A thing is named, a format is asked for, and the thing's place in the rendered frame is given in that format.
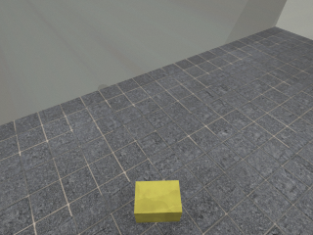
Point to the carton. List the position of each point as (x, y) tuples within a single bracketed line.
[(157, 201)]

